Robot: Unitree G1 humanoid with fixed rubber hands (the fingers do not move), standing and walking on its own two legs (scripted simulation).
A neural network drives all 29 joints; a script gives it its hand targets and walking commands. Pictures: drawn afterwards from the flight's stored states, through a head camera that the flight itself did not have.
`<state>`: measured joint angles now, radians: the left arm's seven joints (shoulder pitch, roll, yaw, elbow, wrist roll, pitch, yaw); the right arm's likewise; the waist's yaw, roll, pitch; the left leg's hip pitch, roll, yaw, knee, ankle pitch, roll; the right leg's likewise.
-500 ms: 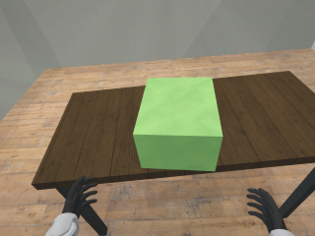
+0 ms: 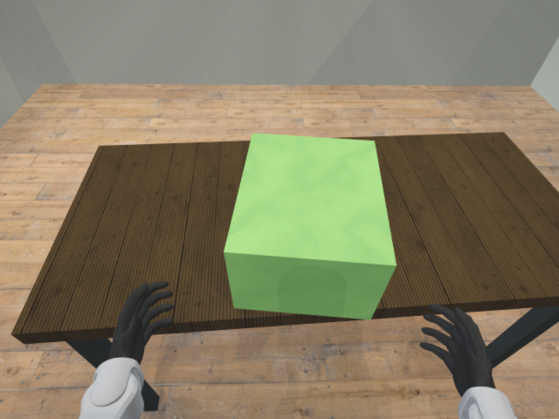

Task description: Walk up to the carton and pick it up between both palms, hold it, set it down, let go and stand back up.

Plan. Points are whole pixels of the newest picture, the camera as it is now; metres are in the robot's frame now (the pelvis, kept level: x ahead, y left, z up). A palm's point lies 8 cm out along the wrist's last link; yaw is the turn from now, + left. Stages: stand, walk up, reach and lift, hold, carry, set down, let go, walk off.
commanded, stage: reach and lift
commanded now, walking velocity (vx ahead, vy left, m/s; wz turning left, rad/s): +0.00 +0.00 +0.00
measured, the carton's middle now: (307, 220) +0.45 -0.01 -0.01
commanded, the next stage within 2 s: none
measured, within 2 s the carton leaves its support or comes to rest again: neither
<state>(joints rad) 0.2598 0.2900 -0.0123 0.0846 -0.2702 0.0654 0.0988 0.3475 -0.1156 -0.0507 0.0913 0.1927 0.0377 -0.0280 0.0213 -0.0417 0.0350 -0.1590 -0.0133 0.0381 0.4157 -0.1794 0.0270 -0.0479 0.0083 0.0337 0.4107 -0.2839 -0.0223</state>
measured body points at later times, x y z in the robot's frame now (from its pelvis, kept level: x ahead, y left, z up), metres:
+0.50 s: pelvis +0.03 -0.02 +0.00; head +0.03 -0.05 +0.45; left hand +0.27 +0.20 +0.05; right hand +0.26 -0.24 +0.03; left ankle +0.04 +0.10 -0.74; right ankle -0.03 -0.12 -0.74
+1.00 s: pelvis +0.02 -0.02 +0.00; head +0.03 -0.02 +0.45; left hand +0.36 +0.18 +0.08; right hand +0.33 -0.22 +0.07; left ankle +0.04 +0.10 -0.74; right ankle -0.03 -0.12 -0.74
